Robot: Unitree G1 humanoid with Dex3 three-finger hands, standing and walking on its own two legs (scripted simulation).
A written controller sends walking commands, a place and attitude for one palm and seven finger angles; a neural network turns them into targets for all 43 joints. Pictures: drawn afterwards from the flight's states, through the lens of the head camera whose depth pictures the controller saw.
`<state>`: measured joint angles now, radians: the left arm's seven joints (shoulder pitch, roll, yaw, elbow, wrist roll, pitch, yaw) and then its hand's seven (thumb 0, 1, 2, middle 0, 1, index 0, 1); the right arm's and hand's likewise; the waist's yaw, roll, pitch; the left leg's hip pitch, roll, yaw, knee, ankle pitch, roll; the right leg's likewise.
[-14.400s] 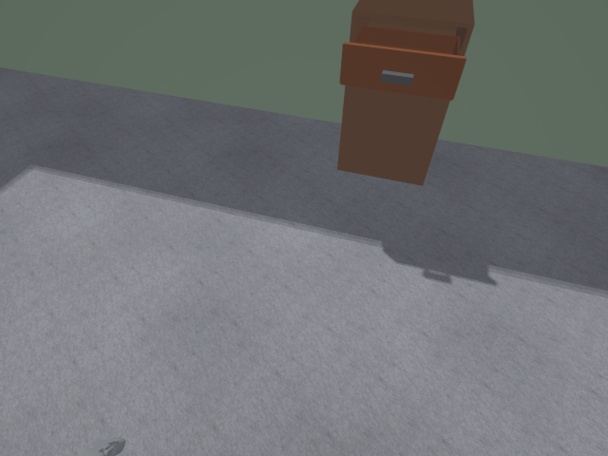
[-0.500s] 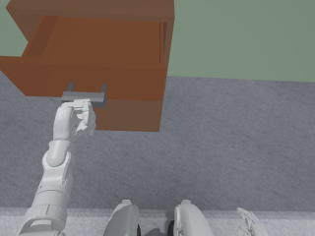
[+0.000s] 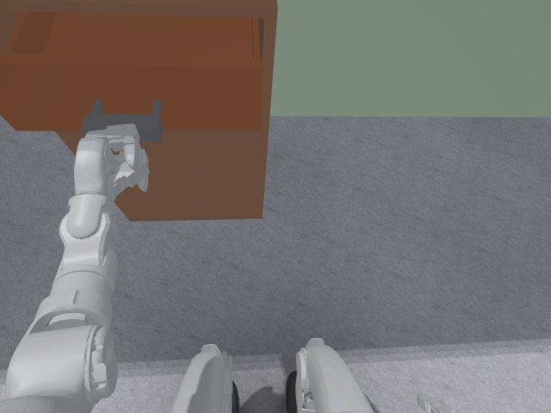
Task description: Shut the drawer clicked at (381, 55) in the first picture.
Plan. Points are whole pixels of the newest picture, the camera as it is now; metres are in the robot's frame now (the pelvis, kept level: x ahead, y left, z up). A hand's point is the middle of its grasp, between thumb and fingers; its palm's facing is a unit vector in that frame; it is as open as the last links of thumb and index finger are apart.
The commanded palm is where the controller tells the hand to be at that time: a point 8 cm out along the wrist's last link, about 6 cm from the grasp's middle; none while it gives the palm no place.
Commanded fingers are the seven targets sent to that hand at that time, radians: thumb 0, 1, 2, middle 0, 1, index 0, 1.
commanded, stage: push the drawer shut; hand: left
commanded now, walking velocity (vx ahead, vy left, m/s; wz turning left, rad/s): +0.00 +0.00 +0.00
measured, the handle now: (126, 117) +0.54 +0.21 +0.03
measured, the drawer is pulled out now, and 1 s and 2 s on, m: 0.10 0.00 0.00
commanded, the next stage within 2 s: pull the fist back off the drawer in 1.18 s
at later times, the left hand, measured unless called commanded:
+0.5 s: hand (146, 131) +0.52 +0.17 +0.03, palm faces +0.01 -1.00 -0.04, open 3.4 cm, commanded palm +0.51 +0.22 +0.03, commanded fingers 0.00 0.90 0.90 -1.40 -1.60 -1.40 -1.60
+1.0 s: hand (147, 107) +0.56 +0.18 +0.03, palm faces +0.01 -1.00 -0.04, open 3.4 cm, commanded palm +0.56 +0.20 +0.03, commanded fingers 0.00 0.90 0.90 -1.40 -1.60 -1.40 -1.60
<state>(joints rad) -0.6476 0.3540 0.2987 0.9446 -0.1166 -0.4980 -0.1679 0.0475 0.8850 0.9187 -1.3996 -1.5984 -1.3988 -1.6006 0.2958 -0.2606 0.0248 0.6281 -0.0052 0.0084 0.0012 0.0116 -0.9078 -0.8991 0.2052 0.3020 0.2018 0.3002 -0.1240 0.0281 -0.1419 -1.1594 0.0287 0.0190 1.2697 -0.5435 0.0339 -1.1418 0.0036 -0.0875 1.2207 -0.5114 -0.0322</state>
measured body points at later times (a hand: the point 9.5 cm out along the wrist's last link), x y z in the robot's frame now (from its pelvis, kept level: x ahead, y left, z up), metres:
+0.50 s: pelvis +0.00 +0.00 -0.01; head +0.16 +0.02 +0.41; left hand +0.51 +0.23 +0.03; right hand +0.03 -0.26 -0.12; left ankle +0.02 +0.10 -0.62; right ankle +0.03 -0.11 -0.62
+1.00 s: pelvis -0.01 +0.01 -0.02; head +0.18 +0.04 +0.39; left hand +0.55 +0.23 +0.04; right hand -0.03 -0.25 -0.12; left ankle +0.02 +0.10 -0.62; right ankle +0.03 -0.11 -0.62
